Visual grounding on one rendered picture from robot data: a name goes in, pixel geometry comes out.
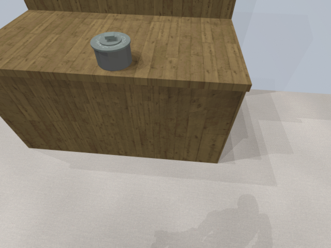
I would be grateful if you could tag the knob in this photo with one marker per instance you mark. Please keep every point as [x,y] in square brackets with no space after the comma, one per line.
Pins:
[109,35]

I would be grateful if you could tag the pot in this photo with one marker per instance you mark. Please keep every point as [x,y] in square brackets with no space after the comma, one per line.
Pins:
[114,61]

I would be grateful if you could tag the lid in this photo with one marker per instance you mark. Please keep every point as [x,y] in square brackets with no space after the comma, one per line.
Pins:
[120,42]

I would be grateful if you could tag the table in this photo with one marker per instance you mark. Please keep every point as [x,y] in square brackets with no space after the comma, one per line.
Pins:
[177,100]

